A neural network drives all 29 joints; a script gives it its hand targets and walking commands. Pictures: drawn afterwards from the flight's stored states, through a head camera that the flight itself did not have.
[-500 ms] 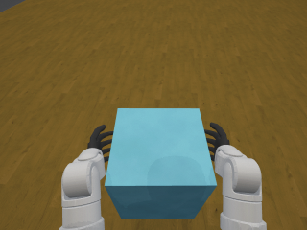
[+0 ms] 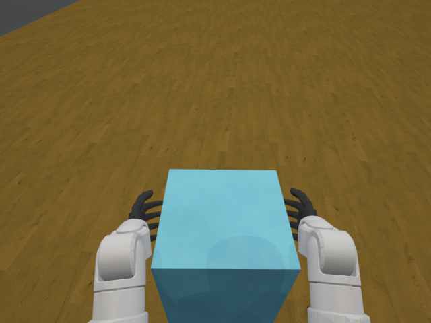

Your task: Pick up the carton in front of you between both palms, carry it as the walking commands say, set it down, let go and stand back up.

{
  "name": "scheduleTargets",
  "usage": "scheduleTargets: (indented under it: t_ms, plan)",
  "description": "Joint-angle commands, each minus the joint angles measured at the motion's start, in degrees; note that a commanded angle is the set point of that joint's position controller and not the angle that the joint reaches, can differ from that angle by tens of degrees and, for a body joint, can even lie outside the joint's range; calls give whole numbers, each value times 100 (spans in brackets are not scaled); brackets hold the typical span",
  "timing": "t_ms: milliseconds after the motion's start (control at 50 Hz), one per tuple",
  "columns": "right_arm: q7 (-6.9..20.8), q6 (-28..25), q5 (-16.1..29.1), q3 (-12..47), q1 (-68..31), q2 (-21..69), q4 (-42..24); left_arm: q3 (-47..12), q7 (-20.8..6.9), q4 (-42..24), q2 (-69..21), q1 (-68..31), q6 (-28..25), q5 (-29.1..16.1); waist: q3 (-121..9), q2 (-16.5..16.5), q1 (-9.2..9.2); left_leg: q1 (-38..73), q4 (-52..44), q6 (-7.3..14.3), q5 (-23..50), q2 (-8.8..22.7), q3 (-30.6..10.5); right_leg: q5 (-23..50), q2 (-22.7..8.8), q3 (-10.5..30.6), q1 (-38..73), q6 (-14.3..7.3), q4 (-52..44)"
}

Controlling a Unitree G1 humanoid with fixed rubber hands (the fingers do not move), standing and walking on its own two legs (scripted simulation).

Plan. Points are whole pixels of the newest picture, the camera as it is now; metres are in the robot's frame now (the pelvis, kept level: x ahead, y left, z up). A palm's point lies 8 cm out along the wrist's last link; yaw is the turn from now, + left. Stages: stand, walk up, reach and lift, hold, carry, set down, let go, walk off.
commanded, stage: carry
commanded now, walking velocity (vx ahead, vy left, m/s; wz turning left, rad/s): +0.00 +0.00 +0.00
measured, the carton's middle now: (221, 249) +0.27 +0.00 +0.00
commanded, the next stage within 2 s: hold in 0.76 s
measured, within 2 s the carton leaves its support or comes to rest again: neither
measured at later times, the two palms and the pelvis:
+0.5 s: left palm (139, 245) +0.25 +0.15 +0.04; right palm (301, 242) +0.25 -0.15 +0.04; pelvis -0.04 +0.00 +0.00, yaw +0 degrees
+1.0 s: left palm (126, 257) +0.23 +0.17 +0.05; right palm (293, 245) +0.25 -0.13 +0.04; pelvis -0.05 +0.00 +0.01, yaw +4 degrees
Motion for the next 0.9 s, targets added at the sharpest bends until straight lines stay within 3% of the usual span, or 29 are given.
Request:
scheduleTargets:
  t_ms: [0,280,400,480,620,740,760,780,800,820,860,880]
  plan:
    - [1482,-334,2148,4100,-3027,5096,-291,-4011,-1467,-214,-5198,-2999,-316,-2071,-1109,-30,-2,-251,-527,67,2403,639,-462,1953,-554,676,1156,0,-320]
    - [1496,-1731,1129,2993,-3014,4848,1092,-2959,-1516,1079,-4879,-3062,-1715,-1095,-891,-37,11,-600,-840,168,1224,601,-548,983,-545,744,1047,27,-675]
    - [1561,-2536,674,2414,-3435,5010,1941,-2358,-1599,1942,-5031,-3467,-2510,-653,-975,-52,24,-643,-891,211,1024,593,-576,864,-533,770,1113,20,-728]
    - [1606,-2904,560,2325,-3634,5208,2222,-2272,-1651,2217,-5253,-3697,-2880,-568,-1122,-70,20,-573,-827,222,1114,588,-566,994,-546,776,1174,-1,-703]
    - [1593,-2731,842,2812,-3359,5315,1795,-2737,-1628,1790,-5359,-3389,-2697,-813,-1383,-70,-2,-408,-613,192,1634,579,-507,1521,-582,730,1244,-21,-574]
    - [1566,-2525,829,2752,-3186,5129,1703,-2650,-1596,1712,-5158,-3176,-2492,-766,-1265,-77,4,-479,-622,192,1662,589,-516,1525,-578,726,1188,-11,-574]
    - [1627,-2490,907,2755,-2679,5264,1555,-2549,-1643,1829,-5464,-2847,-2551,-796,-270,590,-70,-956,-1329,220,2630,-391,-1444,2144,1073,1440,3010,-146,-590]
    - [1614,-2584,834,2787,-2976,5127,1390,-2481,-1598,1734,-5446,-3100,-2696,-674,-515,556,-20,-1247,-1311,193,2673,-382,-1463,2369,965,1626,3469,-188,-652]
    - [1646,-2594,835,2789,-3006,5047,1255,-2312,-1551,1859,-5281,-2747,-2735,-500,-423,318,111,-538,-1357,242,2593,-454,-1391,2479,926,1644,3093,-88,-729]
    - [1623,-2631,871,2921,-3086,5167,1326,-2381,-1532,1797,-5291,-3001,-2807,-539,-546,188,104,-547,-1297,214,2637,-494,-1380,2479,923,1651,3202,-52,-767]
    - [1556,-2690,854,2945,-2990,5137,1323,-2485,-1526,1781,-5255,-3001,-2874,-649,-618,108,63,-577,-1343,209,2610,-489,-1388,2434,984,1680,3441,-67,-772]
    - [1591,-2703,874,2947,-3105,5033,1197,-2416,-1501,1824,-5204,-2871,-2878,-556,-576,247,137,-153,-1454,222,2340,-520,-1363,2227,999,1610,3129,-8,-805]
